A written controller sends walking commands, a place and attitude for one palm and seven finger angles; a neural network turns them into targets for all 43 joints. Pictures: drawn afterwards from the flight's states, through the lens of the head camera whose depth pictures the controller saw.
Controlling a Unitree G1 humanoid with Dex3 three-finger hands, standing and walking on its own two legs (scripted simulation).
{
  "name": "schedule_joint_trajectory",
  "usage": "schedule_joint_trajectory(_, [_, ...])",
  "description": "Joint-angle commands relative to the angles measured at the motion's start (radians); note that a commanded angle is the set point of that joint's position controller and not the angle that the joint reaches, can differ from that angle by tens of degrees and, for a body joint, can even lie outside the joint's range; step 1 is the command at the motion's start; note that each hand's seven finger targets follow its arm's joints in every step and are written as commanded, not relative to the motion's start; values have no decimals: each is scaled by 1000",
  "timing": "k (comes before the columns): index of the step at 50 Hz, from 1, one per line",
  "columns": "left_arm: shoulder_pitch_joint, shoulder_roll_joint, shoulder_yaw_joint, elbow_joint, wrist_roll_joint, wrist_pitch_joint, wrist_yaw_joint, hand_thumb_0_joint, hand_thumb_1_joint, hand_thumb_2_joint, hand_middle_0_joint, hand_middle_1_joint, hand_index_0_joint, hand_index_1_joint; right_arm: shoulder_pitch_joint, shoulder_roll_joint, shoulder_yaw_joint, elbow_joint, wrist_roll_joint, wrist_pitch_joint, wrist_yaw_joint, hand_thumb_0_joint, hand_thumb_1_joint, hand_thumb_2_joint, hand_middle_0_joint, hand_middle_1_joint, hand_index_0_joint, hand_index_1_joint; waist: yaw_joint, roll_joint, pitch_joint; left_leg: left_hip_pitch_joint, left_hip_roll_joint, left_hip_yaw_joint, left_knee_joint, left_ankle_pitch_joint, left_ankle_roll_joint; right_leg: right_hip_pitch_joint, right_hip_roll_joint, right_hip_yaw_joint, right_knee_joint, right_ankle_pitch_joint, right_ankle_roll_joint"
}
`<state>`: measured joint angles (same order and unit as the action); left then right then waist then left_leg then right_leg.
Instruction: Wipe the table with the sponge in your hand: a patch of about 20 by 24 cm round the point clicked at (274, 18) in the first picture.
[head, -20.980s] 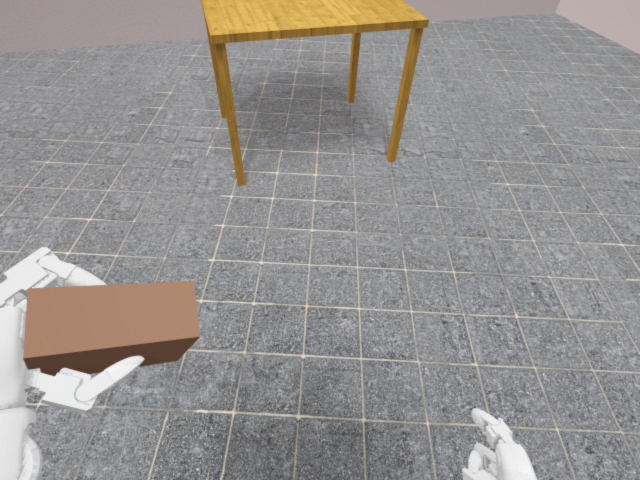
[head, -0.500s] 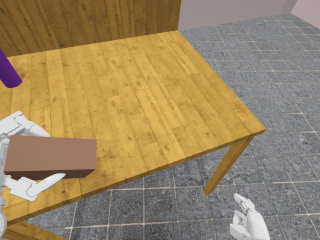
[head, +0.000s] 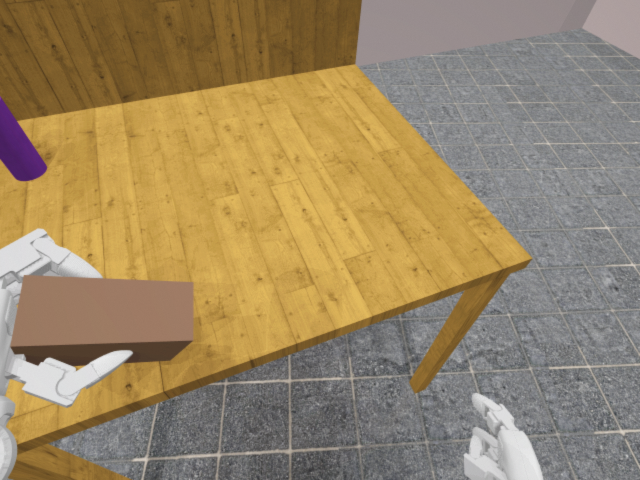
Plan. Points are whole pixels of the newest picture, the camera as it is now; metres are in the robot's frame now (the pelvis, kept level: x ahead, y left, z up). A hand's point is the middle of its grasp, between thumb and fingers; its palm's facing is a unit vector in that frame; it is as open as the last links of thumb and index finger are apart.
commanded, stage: shuffle to correct the standing spot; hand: left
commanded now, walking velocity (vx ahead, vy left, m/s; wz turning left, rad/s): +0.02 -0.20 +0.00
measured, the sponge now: (135, 324) +0.23 +0.20 +0.13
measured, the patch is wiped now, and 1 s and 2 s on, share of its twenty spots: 0.00 0.00 0.00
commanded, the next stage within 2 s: none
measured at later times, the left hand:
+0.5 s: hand (70, 319) +0.22 +0.24 +0.16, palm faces +0.30 -0.86 -0.41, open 9.6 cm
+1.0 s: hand (67, 318) +0.22 +0.24 +0.16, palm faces +0.30 -0.86 -0.41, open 9.6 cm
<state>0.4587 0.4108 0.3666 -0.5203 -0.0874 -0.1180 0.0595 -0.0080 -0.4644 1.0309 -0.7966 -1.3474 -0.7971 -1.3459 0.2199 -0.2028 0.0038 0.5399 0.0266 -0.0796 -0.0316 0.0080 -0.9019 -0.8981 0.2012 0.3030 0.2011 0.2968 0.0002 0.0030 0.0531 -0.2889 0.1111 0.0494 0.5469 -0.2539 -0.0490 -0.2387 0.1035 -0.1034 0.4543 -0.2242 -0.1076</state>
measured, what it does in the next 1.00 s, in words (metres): stands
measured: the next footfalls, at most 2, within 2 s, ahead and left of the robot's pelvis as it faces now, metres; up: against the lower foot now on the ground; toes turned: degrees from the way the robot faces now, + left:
none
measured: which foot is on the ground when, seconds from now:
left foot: down 0.00-1.00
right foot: down 0.00-1.00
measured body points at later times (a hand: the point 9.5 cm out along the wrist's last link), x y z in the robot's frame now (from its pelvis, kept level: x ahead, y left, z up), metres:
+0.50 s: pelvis +0.00 +0.00 +0.00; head +0.02 +0.01 +0.45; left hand +0.20 +0.28 +0.18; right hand +0.17 -0.23 -0.07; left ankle +0.02 +0.15 -0.73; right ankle +0.01 -0.05 -0.73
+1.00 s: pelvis +0.00 +0.00 +0.00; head +0.02 +0.01 +0.45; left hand +0.20 +0.29 +0.19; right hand +0.17 -0.22 -0.08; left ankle +0.02 +0.15 -0.73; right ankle +0.01 -0.05 -0.73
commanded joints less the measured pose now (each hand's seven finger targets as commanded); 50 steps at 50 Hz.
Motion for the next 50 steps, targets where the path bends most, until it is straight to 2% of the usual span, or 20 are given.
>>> schedule_joint_trajectory(1, [-49, 187, 134, -215, -16, -59, 28, 0, 100, 1300, -1200, -1600, -1200, -1600, -87, -121, -52, -152, 7, -51, -11, 0, -900, -900, 200, 300, 200, 300, 2, 56, -155, 101, 52, -85, -58, 59, 86, -15, -179, 171, -106, 153, 76])
schedule_joint_trajectory(2, [-57, 169, 123, -211, -14, -60, 27, 0, 100, 1300, -1200, -1600, -1200, -1600, -79, -124, -52, -150, 2, -50, -10, 0, -900, -900, 200, 300, 200, 300, 0, 60, -156, 87, 55, -89, -59, 55, 88, -6, -176, 164, -102, 145, 74])
schedule_joint_trajectory(6, [-46, 188, 137, -206, -20, -56, 30, 0, 100, 1300, -1200, -1600, -1200, -1600, -83, -121, -52, -149, 9, -48, -9, 0, -900, -900, 200, 300, 200, 300, 0, 48, -167, 109, 39, -76, -37, 63, 85, -13, -189, 182, -112, 167, 73])
schedule_joint_trajectory(10, [-59, 177, 131, -198, -18, -54, 30, 0, 100, 1300, -1200, -1600, -1200, -1600, -73, -121, -55, -150, 4, -45, -7, 0, -900, -900, 200, 300, 200, 300, 1, 14, -164, 90, 33, -72, -18, 35, 83, -10, -200, 196, -121, 157, 79])
schedule_joint_trajectory(11, [-52, 177, 127, -204, -21, -53, 31, 0, 100, 1300, -1200, -1600, -1200, -1600, -86, -121, -51, -149, 9, -45, -9, 0, -900, -900, 200, 300, 200, 300, -3, 52, -156, 106, 33, -74, -34, 52, 85, -24, -196, 191, -117, 165, 78])
schedule_joint_trajectory(15, [-67, 172, 123, -207, -16, -53, 31, 0, 100, 1300, -1200, -1600, -1200, -1600, -80, -122, -53, -152, 4, -43, -8, 0, -900, -900, 200, 300, 200, 300, 2, 38, -159, 88, 42, -77, -30, 62, 87, 2, -192, 185, -113, 176, 90])
schedule_joint_trajectory(17, [-63, 167, 117, -215, -15, -56, 32, 0, 100, 1300, -1200, -1600, -1200, -1600, -90, -122, -49, -149, 3, -42, -10, 0, -900, -900, 200, 300, 200, 300, 1, 71, -156, 96, 57, -87, -54, 83, 94, -2, -178, 163, -102, 177, 95])
schedule_joint_trajectory(18, [-62, 179, 128, -211, -14, -55, 31, 0, 100, 1300, -1200, -1600, -1200, -1600, -85, -123, -53, -153, 1, -43, -9, 0, -900, -900, 200, 300, 200, 300, 5, 61, -162, 92, 61, -92, -53, 91, 94, 11, -177, 169, -101, 185, 102])
schedule_joint_trajectory(21, [-56, 185, 129, -227, -17, -55, 32, 0, 100, 1300, -1200, -1600, -1200, -1600, -88, -123, -54, -149, 6, -43, -10, 0, -900, -900, 200, 300, 200, 300, 1, 74, -180, 118, 58, -88, -47, 156, 89, 21, -181, 164, -88, 240, 89])
schedule_joint_trajectory(22, [-61, 169, 118, -226, -17, -58, 31, 0, 100, 1300, -1200, -1600, -1200, -1600, -85, -125, -53, -150, 2, -43, -8, 0, -900, -900, 200, 300, 200, 300, 1, 86, -175, 100, 66, -96, -55, 152, 91, 26, -176, 154, -83, 220, 90])
schedule_joint_trajectory(25, [-48, 179, 132, -201, -15, -54, 30, 0, 100, 1300, -1200, -1600, -1200, -1600, -80, -124, -57, -152, 2, -42, -6, 0, -900, -900, 200, 300, 200, 300, 5, 56, -159, 80, 63, -91, -49, 95, 87, 25, -180, 169, -103, 190, 94])
schedule_joint_trajectory(26, [-39, 181, 129, -211, -19, -54, 30, 0, 100, 1300, -1200, -1600, -1200, -1600, -89, -123, -54, -151, 8, -42, -8, 0, -900, -900, 200, 300, 200, 300, 1, 77, -158, 93, 58, -90, -61, 87, 87, 10, -179, 166, -104, 182, 86])
schedule_joint_trajectory(30, [-54, 168, 122, -199, -16, -54, 29, 0, 100, 1300, -1200, -1600, -1200, -1600, -78, -123, -54, -155, 6, -42, -7, 0, -900, -900, 200, 300, 200, 300, 0, 44, -140, 71, 45, -89, -56, -34, 84, -21, -185, 188, -130, 88, 78])
schedule_joint_trajectory(31, [-43, 179, 125, -208, -20, -55, 31, 0, 100, 1300, -1200, -1600, -1200, -1600, -90, -120, -49, -154, 10, -42, -10, 0, -900, -900, 200, 300, 200, 300, -2, 62, -139, 92, 48, -92, -73, -22, 86, -34, -180, 175, -128, 88, 72])
schedule_joint_trajectory(33, [-58, 169, 121, -198, -15, -54, 31, 0, 100, 1300, -1200, -1600, -1200, -1600, -86, -122, -50, -157, 4, -43, -10, 0, -900, -900, 200, 300, 200, 300, 0, 60, -135, 64, 55, -103, -84, -53, 90, -25, -171, 175, -128, 57, 86])
schedule_joint_trajectory(40, [-71, 175, 123, -206, -13, -51, 35, 0, 100, 1300, -1200, -1600, -1200, -1600, -80, -124, -53, -150, 1, -47, -10, 0, -900, -900, 200, 300, 200, 300, 3, 48, -170, 94, 59, -96, -54, 80, 88, 10, -180, 172, -106, 175, 82])
schedule_joint_trajectory(41, [-58, 179, 122, -213, -17, -49, 36, 0, 100, 1300, -1200, -1600, -1200, -1600, -92, -122, -50, -150, 7, -47, -12, 0, -900, -900, 200, 300, 200, 300, 0, 68, -176, 116, 60, -100, -69, 116, 89, 6, -176, 162, -95, 191, 79])
schedule_joint_trajectory(42, [-71, 158, 105, -216, -15, -52, 35, 0, 100, 1300, -1200, -1600, -1200, -1600, -89, -125, -48, -148, 1, -46, -10, 0, -900, -900, 200, 300, 200, 300, -1, 87, -167, 92, 67, -105, -70, 115, 91, 13, -170, 153, -90, 179, 82])
schedule_joint_trajectory(46, [-48, 179, 121, -226, -16, -53, 34, 0, 100, 1300, -1200, -1600, -1200, -1600, -92, -122, -50, -152, 7, -46, -9, 0, -900, -900, 200, 300, 200, 300, 1, 102, -168, 99, 71, -115, -82, 129, 88, 17, -167, 147, -85, 176, 69])
schedule_joint_trajectory(50, [-47, 174, 125, -211, -14, -53, 33, 0, 100, 1300, -1200, -1600, -1200, -1600, -80, -123, -53, -154, 4, -43, -6, 0, -900, -900, 200, 300, 200, 300, 1, 73, -153, 66, 62, -107, -71, 19, 84, 8, -174, 165, -110, 119, 66])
